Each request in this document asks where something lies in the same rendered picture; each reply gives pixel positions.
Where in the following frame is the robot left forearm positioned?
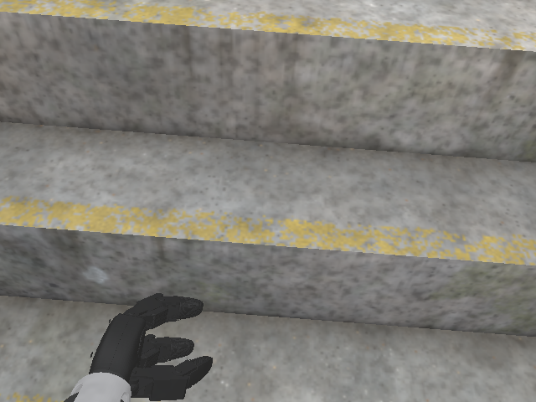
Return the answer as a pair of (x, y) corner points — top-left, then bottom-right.
(64, 372), (131, 402)

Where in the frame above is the left robot hand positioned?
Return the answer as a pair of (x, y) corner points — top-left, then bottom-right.
(89, 293), (213, 401)

